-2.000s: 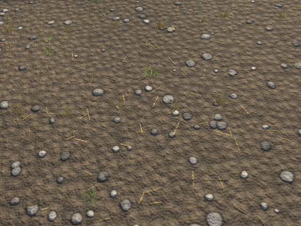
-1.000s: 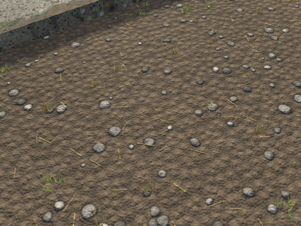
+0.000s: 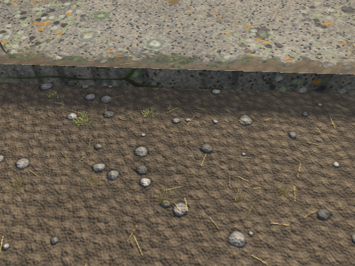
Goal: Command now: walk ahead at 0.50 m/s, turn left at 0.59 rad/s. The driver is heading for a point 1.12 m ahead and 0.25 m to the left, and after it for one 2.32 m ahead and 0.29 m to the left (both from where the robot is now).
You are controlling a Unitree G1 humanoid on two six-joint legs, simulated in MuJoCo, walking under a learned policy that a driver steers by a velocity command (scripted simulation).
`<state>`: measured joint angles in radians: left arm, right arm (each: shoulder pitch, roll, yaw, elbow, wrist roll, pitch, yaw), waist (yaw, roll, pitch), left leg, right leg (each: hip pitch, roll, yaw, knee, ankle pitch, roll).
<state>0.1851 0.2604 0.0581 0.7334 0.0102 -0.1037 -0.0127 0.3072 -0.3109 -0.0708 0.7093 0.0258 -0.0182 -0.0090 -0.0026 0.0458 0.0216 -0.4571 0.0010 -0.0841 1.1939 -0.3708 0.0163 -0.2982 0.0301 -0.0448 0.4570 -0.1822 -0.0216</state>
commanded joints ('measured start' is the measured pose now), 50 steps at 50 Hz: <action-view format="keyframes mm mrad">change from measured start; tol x64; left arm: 1 30 104 27 -27 -4 -13 8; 50 59 119 9 -15 3 1 -13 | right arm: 1 -30 -65 -24 -100 7 -6 8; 50 -38 -89 -9 -73 -18 -52 5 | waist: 1 23 -156 -21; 50 23 -125 -19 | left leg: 1 -231 106 -31 -20 64 -11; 18 296 -74 192 -644 251 144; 21 852 318 -714 -887 -51 376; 50 -221 84 -24 -48 59 9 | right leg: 1 202 -277 268 -264 34 -150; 17 387 -296 -151 33 885 -77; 21 -486 -33 146 942 -396 27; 50 210 -265 417 -246 -32 -196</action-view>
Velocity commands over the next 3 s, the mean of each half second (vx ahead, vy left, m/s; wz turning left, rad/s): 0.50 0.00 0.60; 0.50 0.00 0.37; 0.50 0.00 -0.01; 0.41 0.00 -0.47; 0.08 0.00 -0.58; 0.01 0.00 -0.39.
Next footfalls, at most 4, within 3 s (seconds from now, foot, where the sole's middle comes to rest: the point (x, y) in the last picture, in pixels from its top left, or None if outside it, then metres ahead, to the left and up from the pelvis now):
0.36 left None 0.34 0.17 -0.77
0.86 right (168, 215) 0.68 0.09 -0.77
1.38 left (86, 185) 0.83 0.44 -0.77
1.88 right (121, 130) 1.14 0.32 -0.77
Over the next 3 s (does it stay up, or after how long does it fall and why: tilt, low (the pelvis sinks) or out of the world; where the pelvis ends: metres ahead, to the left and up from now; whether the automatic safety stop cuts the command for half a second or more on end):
stays up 1.07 0.37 0.01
